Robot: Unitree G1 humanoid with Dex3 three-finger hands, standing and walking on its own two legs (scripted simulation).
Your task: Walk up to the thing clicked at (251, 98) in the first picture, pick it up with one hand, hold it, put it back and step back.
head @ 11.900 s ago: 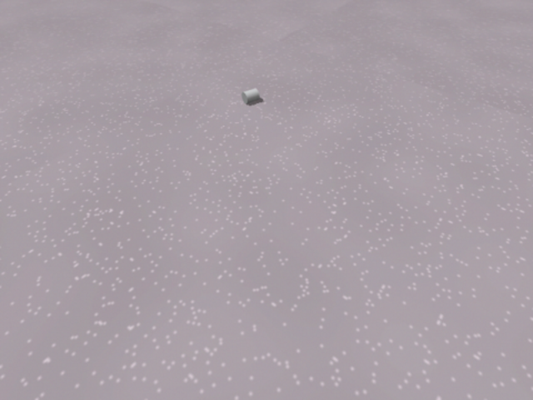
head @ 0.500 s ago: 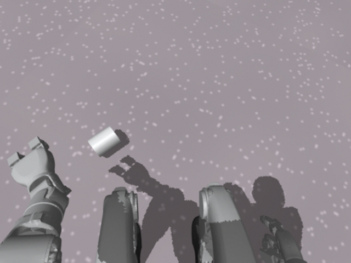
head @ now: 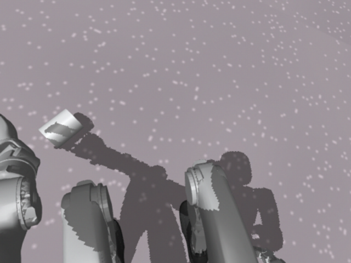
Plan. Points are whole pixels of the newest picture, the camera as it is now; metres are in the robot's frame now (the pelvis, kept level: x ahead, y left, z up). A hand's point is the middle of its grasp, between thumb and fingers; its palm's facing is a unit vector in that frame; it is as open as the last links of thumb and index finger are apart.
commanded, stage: rise first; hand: left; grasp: from above
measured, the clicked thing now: (62, 128) +0.53 +0.27 -0.33
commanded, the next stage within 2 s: none
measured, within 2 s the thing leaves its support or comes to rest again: neither
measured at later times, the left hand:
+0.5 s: hand (26, 136) +0.47 +0.31 -0.20, palm faces -0.26 -0.30 -0.92, open 13.0 cm
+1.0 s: hand (29, 132) +0.48 +0.31 -0.22, palm faces -0.27 -0.31 -0.91, open 13.2 cm
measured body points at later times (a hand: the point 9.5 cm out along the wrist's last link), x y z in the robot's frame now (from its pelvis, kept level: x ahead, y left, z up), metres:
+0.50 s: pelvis +0.00 +0.00 -0.05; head +0.26 +0.02 +0.32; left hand +0.48 +0.32 -0.15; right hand +0.02 -0.27 -0.16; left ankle +0.08 +0.13 -0.34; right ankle +0.10 -0.13 -0.34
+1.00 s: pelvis +0.01 +0.00 -0.06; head +0.27 +0.04 +0.31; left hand +0.50 +0.32 -0.17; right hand +0.01 -0.26 -0.16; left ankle +0.08 +0.13 -0.34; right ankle +0.10 -0.13 -0.34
